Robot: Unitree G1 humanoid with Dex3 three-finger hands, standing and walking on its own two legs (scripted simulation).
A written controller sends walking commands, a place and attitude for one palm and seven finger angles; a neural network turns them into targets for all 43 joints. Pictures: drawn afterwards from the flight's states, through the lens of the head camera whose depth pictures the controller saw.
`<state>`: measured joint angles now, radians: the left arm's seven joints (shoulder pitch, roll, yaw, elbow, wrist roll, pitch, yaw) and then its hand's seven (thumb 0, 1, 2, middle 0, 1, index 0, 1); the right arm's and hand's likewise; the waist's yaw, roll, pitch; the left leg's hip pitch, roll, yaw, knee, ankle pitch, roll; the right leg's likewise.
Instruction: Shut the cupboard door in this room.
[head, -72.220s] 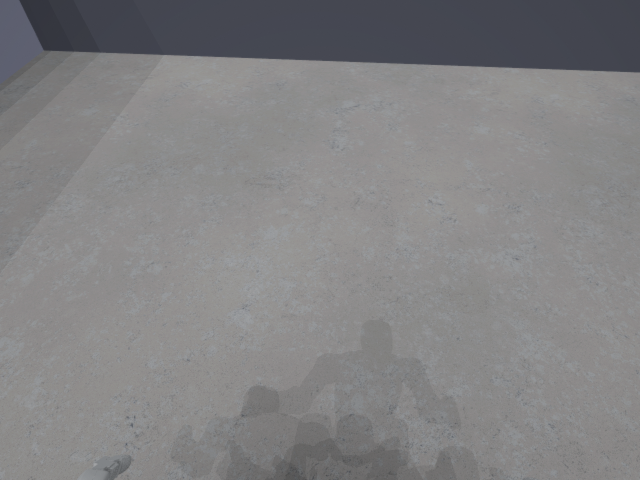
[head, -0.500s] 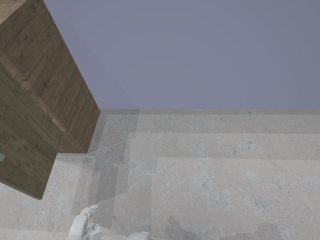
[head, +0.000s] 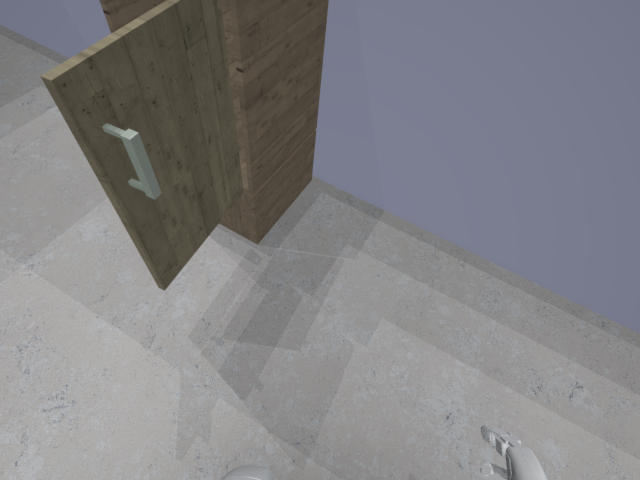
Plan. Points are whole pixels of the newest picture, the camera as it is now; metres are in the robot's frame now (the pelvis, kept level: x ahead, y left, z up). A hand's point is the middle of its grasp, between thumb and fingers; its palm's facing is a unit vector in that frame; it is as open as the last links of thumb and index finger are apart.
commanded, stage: turn to face it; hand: left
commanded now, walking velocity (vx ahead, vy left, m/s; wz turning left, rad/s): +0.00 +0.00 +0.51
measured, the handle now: (133, 162) +0.55 +0.39 -0.03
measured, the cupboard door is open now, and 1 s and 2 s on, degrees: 95 95 95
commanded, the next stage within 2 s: take the last steps up to it in 0.54 s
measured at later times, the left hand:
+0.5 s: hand (152, 461) +0.13 +0.23 -0.14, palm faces +0.20 -0.96 -0.21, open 7.4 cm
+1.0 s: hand out of the picture -0.01 +0.17 -0.13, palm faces +0.50 -0.82 -0.29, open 7.3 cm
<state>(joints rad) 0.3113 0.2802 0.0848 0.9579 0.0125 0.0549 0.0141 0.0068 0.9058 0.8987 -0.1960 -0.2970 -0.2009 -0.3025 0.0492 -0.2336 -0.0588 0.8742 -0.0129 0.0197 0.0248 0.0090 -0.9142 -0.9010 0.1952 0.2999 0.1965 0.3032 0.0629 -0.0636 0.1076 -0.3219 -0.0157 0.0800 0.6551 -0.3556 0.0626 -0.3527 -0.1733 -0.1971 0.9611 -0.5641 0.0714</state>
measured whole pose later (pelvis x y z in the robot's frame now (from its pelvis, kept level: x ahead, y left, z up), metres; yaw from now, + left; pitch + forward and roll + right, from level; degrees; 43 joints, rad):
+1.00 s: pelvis +0.09 +0.00 +0.02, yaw +24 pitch +0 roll +2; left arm 0.39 0.15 0.07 1.03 0.02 -0.05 0.01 0.00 0.92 0.90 -0.20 -0.30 -0.20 -0.30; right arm 0.23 -0.26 -0.10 1.01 -0.04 0.05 0.03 0.01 -0.92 -0.90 0.19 0.30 0.19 0.30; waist 0.03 0.04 0.02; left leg -0.57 0.08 -0.03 1.11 -0.20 -0.07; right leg -0.06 -0.09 -0.17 0.38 -0.33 0.00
